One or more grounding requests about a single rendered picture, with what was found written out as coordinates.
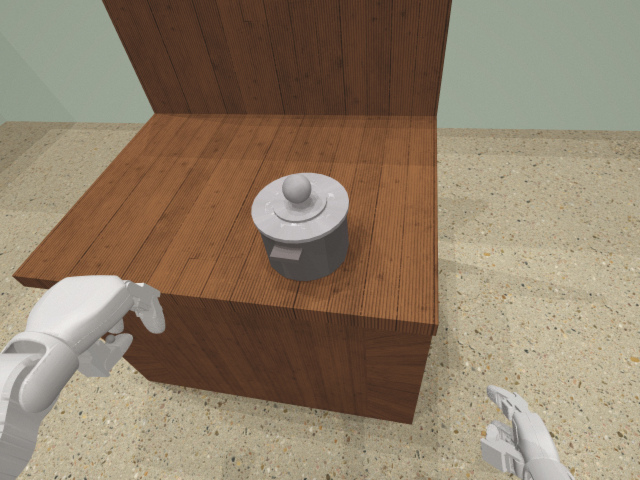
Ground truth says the robot left forearm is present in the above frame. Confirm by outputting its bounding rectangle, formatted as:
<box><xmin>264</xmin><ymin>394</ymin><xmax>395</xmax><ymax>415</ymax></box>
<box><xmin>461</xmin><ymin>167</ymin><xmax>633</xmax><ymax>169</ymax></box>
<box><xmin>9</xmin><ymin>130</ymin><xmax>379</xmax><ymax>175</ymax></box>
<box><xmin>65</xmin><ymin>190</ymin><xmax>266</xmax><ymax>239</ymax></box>
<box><xmin>0</xmin><ymin>331</ymin><xmax>79</xmax><ymax>480</ymax></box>

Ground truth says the right robot hand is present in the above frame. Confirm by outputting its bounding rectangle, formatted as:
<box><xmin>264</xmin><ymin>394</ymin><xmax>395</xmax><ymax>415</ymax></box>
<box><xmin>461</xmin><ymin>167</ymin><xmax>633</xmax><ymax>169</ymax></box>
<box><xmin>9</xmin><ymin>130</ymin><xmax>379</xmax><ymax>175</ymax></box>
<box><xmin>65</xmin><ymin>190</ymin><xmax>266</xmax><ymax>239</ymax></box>
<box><xmin>480</xmin><ymin>385</ymin><xmax>561</xmax><ymax>480</ymax></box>

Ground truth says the table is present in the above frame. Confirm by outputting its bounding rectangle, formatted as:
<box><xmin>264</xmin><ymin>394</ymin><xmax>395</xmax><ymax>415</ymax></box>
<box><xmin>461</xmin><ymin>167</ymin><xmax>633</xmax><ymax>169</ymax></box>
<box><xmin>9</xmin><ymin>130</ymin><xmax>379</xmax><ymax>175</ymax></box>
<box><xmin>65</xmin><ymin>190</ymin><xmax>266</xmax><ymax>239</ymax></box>
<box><xmin>12</xmin><ymin>0</ymin><xmax>452</xmax><ymax>425</ymax></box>

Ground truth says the lid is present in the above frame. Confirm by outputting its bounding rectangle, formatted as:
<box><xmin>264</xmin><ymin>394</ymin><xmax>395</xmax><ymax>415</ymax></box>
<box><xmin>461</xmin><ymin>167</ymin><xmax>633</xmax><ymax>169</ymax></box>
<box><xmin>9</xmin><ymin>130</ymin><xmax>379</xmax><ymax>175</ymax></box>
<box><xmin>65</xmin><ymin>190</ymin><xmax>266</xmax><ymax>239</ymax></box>
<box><xmin>251</xmin><ymin>173</ymin><xmax>349</xmax><ymax>244</ymax></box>

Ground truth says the knob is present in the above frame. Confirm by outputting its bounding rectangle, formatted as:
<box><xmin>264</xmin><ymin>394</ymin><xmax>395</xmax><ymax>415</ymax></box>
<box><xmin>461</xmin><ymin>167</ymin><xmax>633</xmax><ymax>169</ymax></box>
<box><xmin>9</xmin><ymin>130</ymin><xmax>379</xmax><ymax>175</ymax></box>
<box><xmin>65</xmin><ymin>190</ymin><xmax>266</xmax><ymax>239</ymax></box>
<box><xmin>282</xmin><ymin>174</ymin><xmax>311</xmax><ymax>203</ymax></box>

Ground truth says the robot right forearm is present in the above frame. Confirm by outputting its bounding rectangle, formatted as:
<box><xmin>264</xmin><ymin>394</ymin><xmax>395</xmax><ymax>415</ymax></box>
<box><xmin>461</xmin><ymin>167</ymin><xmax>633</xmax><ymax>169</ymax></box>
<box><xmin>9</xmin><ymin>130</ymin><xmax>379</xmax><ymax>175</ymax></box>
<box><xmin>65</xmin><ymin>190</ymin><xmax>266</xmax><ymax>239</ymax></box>
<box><xmin>523</xmin><ymin>458</ymin><xmax>575</xmax><ymax>480</ymax></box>

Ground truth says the pot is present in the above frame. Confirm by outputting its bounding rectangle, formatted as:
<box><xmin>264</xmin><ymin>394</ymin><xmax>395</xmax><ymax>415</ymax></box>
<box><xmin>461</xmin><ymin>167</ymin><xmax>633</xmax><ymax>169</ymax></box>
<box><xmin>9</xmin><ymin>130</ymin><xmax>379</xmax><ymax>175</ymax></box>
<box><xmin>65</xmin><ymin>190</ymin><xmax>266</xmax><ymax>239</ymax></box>
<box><xmin>260</xmin><ymin>215</ymin><xmax>349</xmax><ymax>281</ymax></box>

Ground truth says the left robot hand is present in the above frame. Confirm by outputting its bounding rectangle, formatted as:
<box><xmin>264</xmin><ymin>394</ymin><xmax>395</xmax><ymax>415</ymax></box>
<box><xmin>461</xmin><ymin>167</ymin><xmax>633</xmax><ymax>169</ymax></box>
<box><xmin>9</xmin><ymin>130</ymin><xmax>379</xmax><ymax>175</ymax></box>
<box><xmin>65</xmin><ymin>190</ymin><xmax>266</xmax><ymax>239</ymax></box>
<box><xmin>24</xmin><ymin>275</ymin><xmax>165</xmax><ymax>377</ymax></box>

